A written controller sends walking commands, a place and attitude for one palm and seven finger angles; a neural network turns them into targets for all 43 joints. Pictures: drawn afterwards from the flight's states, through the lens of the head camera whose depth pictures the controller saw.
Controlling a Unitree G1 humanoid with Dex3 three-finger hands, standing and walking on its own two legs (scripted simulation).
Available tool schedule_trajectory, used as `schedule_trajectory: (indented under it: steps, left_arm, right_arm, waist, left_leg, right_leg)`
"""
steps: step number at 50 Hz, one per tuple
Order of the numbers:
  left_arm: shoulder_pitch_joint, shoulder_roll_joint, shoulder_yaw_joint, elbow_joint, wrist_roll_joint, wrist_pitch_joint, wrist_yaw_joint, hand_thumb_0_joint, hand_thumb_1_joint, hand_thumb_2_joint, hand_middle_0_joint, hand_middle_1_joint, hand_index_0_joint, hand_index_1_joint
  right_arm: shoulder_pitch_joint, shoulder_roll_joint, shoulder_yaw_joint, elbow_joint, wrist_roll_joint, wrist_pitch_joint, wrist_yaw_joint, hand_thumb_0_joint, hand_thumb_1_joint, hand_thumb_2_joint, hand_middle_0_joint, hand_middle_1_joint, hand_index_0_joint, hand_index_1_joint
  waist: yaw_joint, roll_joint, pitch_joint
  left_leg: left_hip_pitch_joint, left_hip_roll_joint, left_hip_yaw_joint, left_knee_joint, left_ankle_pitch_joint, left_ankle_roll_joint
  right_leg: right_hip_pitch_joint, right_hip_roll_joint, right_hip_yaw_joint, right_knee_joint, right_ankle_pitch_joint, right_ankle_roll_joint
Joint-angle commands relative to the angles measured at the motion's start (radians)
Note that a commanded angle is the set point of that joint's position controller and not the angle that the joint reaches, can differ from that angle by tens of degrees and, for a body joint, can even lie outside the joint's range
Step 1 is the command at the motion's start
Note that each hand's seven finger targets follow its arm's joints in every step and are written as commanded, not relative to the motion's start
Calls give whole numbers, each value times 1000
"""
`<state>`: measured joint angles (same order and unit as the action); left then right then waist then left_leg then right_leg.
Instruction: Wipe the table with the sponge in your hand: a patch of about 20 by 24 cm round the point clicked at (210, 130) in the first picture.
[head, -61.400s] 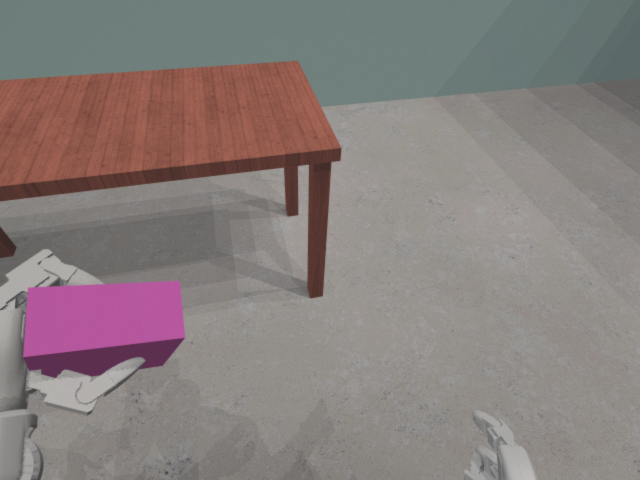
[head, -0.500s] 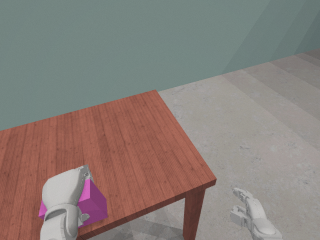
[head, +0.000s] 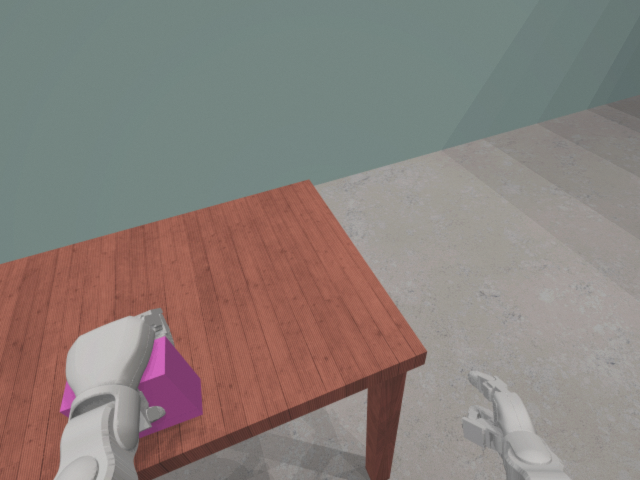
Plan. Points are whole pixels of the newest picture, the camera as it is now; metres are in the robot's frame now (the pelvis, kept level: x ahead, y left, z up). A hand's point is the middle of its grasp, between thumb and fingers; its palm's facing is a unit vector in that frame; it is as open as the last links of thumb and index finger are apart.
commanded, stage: lift the sponge slowly off the table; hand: left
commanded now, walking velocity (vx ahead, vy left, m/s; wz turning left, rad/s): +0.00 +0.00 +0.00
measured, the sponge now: (146, 399) +0.19 +0.27 +0.01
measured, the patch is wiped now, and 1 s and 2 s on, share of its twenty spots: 1.00 1.00 1.00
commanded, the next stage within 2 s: bring the sponge back beside the body in 0.66 s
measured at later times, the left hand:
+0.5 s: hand (126, 351) +0.21 +0.27 +0.09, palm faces +0.09 -0.19 -0.98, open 9.5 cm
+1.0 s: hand (119, 348) +0.21 +0.28 +0.10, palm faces +0.14 -0.20 -0.97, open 9.5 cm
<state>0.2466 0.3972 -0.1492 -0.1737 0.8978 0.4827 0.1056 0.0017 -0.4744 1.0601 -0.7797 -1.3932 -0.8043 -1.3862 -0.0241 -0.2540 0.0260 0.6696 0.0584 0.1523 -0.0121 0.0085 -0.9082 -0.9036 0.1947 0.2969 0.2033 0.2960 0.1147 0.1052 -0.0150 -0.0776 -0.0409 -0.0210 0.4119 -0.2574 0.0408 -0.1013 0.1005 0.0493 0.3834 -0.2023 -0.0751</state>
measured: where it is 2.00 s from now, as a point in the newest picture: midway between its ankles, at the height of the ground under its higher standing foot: outside the picture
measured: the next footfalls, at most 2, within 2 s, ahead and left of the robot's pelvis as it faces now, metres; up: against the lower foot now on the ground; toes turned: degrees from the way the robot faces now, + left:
none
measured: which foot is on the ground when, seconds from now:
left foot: down 0.00-1.00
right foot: down 0.00-1.00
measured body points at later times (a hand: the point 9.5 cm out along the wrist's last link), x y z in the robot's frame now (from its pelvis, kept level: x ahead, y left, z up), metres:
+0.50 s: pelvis +0.01 +0.01 +0.00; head -0.02 -0.03 +0.45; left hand +0.20 +0.28 +0.14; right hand +0.27 -0.19 -0.07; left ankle -0.02 +0.10 -0.74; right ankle +0.01 -0.08 -0.74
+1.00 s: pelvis +0.00 +0.01 +0.00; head -0.02 -0.02 +0.45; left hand +0.20 +0.28 +0.15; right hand +0.27 -0.18 -0.07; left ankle -0.02 +0.10 -0.74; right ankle +0.01 -0.08 -0.74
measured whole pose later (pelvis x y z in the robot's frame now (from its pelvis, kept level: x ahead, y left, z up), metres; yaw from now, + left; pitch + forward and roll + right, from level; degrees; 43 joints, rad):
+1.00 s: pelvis +0.00 +0.01 +0.00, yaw +0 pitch -5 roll +0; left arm 0.25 0.46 -0.12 -0.38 0.84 0.57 0.04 0.00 -0.47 1.06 -0.78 -1.39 -0.80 -1.38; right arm -0.03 -0.26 0.05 0.63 0.06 0.19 -0.01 0.01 -0.91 -0.90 0.20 0.30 0.20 0.30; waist 0.13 0.10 0.00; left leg -0.06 -0.06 -0.02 0.40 -0.26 0.06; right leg -0.08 0.09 0.05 0.38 -0.21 -0.06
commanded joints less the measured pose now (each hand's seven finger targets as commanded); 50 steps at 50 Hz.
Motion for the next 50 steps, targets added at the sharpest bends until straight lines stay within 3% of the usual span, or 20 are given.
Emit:
schedule_trajectory:
  steps: [1,3,5,6,7,9,10,11,18,22,23,25,31,34,35,36,40,43,45,50]
  left_arm:
    - [-179,166,115,-253,32,-12,31,0,100,1300,-1200,-1600,-1200,-1600]
    - [-181,169,118,-257,33,-12,30,0,100,1300,-1200,-1600,-1200,-1600]
    - [-155,228,179,-278,31,-7,35,0,100,1300,-1200,-1600,-1200,-1600]
    - [-144,179,141,-279,22,-4,35,0,100,1300,-1200,-1600,-1200,-1600]
    - [-140,220,179,-284,20,-5,38,0,100,1300,-1200,-1600,-1200,-1600]
    - [-133,202,161,-300,11,0,34,0,100,1300,-1200,-1600,-1200,-1600]
    - [-123,233,194,-324,7,8,33,0,100,1300,-1200,-1600,-1200,-1600]
    - [-136,202,164,-321,5,13,30,0,100,1300,-1200,-1600,-1200,-1600]
    - [-193,217,153,-337,-8,41,0,0,100,1300,-1200,-1600,-1200,-1600]
    - [-220,255,176,-352,-1,43,-13,0,100,1300,-1200,-1600,-1200,-1600]
    - [-236,220,140,-355,0,43,-20,0,100,1300,-1200,-1600,-1200,-1600]
    - [-241,261,176,-377,4,47,-24,0,100,1300,-1200,-1600,-1200,-1600]
    - [-112,202,155,-399,-21,50,-33,0,100,1300,-1200,-1600,-1200,-1600]
    - [-102,219,171,-406,-30,54,-34,0,100,1300,-1200,-1600,-1200,-1600]
    - [-82,228,187,-430,-28,61,-33,0,100,1300,-1200,-1600,-1200,-1600]
    - [-77,186,150,-442,-37,61,-33,0,100,1300,-1200,-1600,-1200,-1600]
    - [-140,257,197,-476,-24,66,-21,0,100,1300,-1200,-1600,-1200,-1600]
    - [-182,230,161,-470,-21,58,-14,0,100,1300,-1200,-1600,-1200,-1600]
    - [-215,258,182,-456,-10,65,-13,0,100,1300,-1200,-1600,-1200,-1600]
    - [-230,220,142,-418,-13,71,-28,0,100,1300,-1200,-1600,-1200,-1600]
  right_arm:
    - [-260,-90,-31,-196,-1,-61,-3,0,-900,-900,200,300,200,300]
    - [-256,-93,-29,-194,-2,-60,0,0,-900,-900,200,300,200,300]
    - [-269,-98,-29,-198,-2,-59,2,0,-900,-900,200,300,200,300]
    - [-261,-88,-27,-202,0,-57,4,0,-900,-900,200,300,200,300]
    - [-258,-94,-28,-198,1,-57,5,0,-900,-900,200,300,200,300]
    - [-262,-94,-29,-200,1,-52,4,0,-900,-900,200,300,200,300]
    - [-274,-98,-28,-207,2,-51,6,0,-900,-900,200,300,200,300]
    - [-268,-92,-27,-203,2,-48,5,0,-900,-900,200,300,200,300]
    - [-266,-100,-22,-205,4,-44,-7,0,-900,-900,200,300,200,300]
    - [-267,-101,-21,-207,5,-47,-14,0,-900,-900,200,300,200,300]
    - [-269,-99,-17,-207,2,-45,-15,0,-900,-900,200,300,200,300]
    - [-282,-102,-17,-215,3,-45,-15,0,-900,-900,200,300,200,300]
    - [-268,-92,-16,-228,4,-36,5,0,-900,-900,200,300,200,300]
    - [-266,-101,-15,-226,5,-24,9,0,-900,-900,200,300,200,300]
    - [-286,-102,-15,-236,4,-23,13,0,-900,-900,200,300,200,300]
    - [-270,-94,-13,-241,5,-18,15,0,-900,-900,200,300,200,300]
    - [-282,-103,-13,-242,1,-13,7,0,-900,-900,200,300,200,300]
    - [-260,-97,-13,-236,1,-14,1,0,-900,-900,200,300,200,300]
    - [-280,-101,-11,-232,3,-19,-5,0,-900,-900,200,300,200,300]
    - [-289,-99,-8,-232,7,-27,-10,0,-900,-900,200,300,200,300]
  waist:
    - [3,-40,-136]
    - [5,-52,-127]
    - [21,-59,-142]
    - [12,-64,-149]
    - [18,-68,-145]
    - [14,-70,-135]
    - [19,-58,-136]
    - [9,-51,-138]
    - [-8,-52,-112]
    - [-2,-35,-129]
    - [-8,-40,-132]
    - [0,-23,-146]
    - [10,-56,-162]
    - [11,-72,-146]
    - [19,-59,-142]
    - [10,-60,-155]
    - [12,-39,-141]
    - [1,-17,-142]
    - [1,-18,-126]
    - [-1,-9,-118]
  left_leg:
    - [-32,0,-68,-50,198,31]
    - [-31,3,-72,-48,224,26]
    - [-26,2,-79,-48,233,26]
    - [-37,2,-70,-50,238,28]
    - [-36,3,-74,-46,247,25]
    - [-29,2,-69,-40,261,25]
    - [-26,2,-79,-44,255,25]
    - [-29,3,-67,-43,260,27]
    - [-17,7,-76,-46,256,29]
    - [-9,8,-82,-49,264,31]
    - [-6,7,-78,-49,273,29]
    - [0,9,-86,-53,270,28]
    - [-14,17,-84,-51,341,21]
    - [-21,20,-84,-46,348,16]
    - [-20,22,-91,-47,342,16]
    - [-25,24,-80,-48,346,19]
    - [-18,26,-94,-50,308,23]
    - [-11,27,-91,-56,306,21]
    - [-6,26,-100,-58,272,24]
    - [-13,26,-104,-74,239,22]
  right_leg:
    - [69,-54,135,-65,90,-23]
    - [67,-54,133,-59,133,-25]
    - [83,-48,158,-57,145,-29]
    - [100,-56,133,-46,164,-23]
    - [97,-56,139,-45,182,-25]
    - [93,-60,141,-45,215,-22]
    - [91,-53,164,-50,197,-28]
    - [97,-59,144,-44,208,-23]
    - [70,-61,131,-57,186,-18]
    - [80,-59,129,-56,178,-21]
    - [83,-61,121,-54,194,-18]
    - [88,-52,144,-54,188,-25]
    - [121,-55,109,-18,280,-23]
    - [107,-58,117,-16,313,-22]
    - [100,-48,139,-16,295,-29]
    - [115,-56,111,-7,301,-22]
    - [93,-46,143,-22,248,-28]
    - [94,-51,112,-22,221,-25]
    - [72,-42,138,-40,172,-31]
    - [63,-42,125,-48,120,-31]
